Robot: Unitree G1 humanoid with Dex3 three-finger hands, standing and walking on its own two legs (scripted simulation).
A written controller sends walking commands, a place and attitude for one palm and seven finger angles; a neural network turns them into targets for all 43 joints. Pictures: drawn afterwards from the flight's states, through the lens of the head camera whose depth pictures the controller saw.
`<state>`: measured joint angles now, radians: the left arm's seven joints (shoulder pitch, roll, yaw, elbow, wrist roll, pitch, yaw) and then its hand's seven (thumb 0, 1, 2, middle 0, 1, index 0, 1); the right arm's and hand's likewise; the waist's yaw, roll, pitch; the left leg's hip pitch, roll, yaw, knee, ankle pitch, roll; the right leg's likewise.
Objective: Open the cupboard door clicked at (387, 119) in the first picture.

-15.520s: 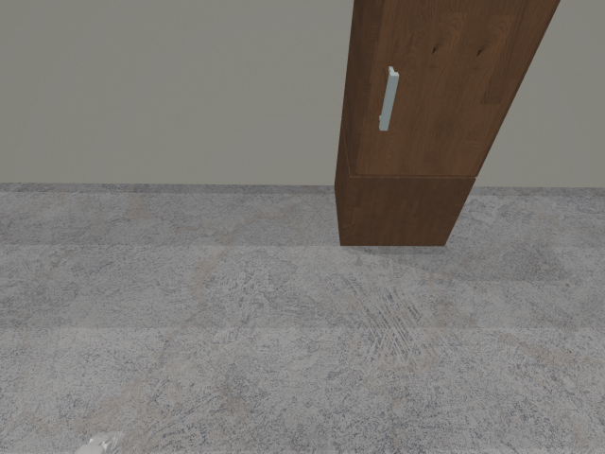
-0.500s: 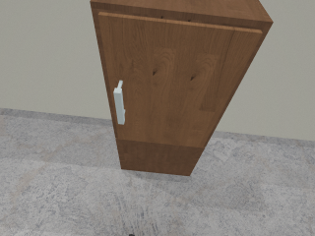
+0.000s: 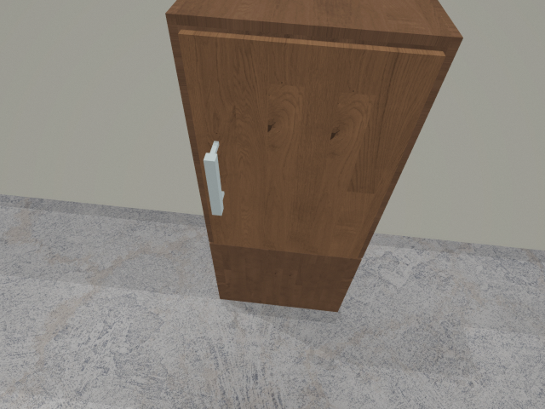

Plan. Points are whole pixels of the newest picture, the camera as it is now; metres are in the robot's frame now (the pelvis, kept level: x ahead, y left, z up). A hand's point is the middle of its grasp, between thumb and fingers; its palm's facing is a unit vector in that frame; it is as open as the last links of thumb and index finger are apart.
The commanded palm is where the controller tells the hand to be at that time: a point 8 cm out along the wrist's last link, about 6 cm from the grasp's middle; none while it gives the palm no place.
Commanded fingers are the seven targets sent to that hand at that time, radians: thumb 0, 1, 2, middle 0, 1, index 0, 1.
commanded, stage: come to a stop and stand still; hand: left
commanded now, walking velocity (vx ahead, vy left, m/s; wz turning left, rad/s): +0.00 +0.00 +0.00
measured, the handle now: (216, 179) +0.57 +0.16 -0.04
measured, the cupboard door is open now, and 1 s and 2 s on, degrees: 0 0 0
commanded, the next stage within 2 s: look again from close up in 0.32 s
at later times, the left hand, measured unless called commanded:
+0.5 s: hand out of the picture +0.01 +0.17 -0.17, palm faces -0.01 -0.98 -0.20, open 7.3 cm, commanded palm none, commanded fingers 0.00 0.90 0.90 -0.20 -0.30 -0.20 -0.30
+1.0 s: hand out of the picture +0.02 +0.16 -0.17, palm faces -0.02 -0.98 -0.21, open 7.4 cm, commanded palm none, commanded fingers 0.00 0.90 0.90 -0.20 -0.30 -0.20 -0.30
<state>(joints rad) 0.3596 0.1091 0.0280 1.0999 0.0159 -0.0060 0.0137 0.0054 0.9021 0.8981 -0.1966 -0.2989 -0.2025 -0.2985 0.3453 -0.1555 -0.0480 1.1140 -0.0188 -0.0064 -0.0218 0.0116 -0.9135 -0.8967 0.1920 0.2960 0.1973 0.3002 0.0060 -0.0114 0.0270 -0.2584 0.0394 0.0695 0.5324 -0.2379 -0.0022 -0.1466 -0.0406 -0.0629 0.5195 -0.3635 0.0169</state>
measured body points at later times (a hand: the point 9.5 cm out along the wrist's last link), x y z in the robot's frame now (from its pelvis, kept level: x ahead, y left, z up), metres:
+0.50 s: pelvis +0.01 +0.00 +0.01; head +0.03 -0.01 +0.45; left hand +0.01 +0.22 -0.15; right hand +0.00 -0.23 -0.16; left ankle +0.01 +0.11 -0.73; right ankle -0.04 -0.12 -0.73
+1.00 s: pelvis +0.00 -0.02 +0.00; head +0.02 -0.02 +0.45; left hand +0.02 +0.21 -0.15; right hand +0.01 -0.24 -0.16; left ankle +0.01 +0.11 -0.73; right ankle -0.04 -0.12 -0.73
